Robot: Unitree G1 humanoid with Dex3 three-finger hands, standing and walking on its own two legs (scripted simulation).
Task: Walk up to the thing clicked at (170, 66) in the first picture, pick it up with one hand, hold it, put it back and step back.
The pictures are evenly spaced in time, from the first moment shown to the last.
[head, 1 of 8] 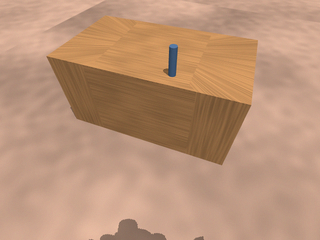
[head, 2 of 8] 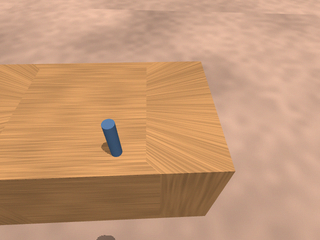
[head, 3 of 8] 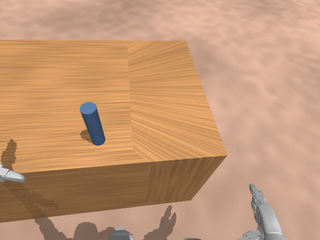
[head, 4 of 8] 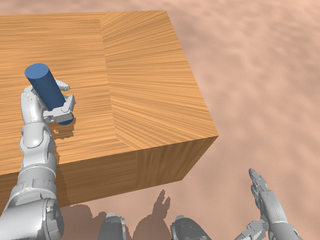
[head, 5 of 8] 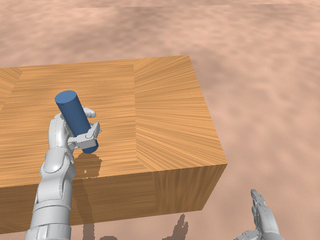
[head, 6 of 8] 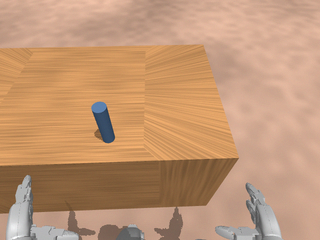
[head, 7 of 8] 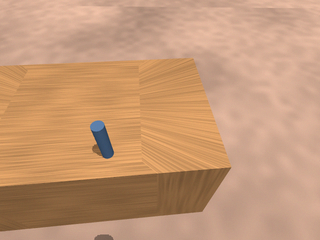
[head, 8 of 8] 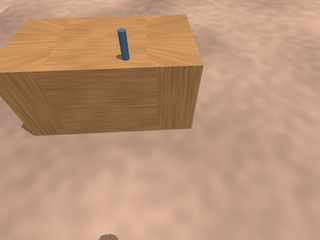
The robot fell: no
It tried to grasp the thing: yes
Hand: left
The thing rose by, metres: 0.25
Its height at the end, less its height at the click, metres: +0.00
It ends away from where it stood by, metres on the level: 0.01
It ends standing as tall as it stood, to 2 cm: yes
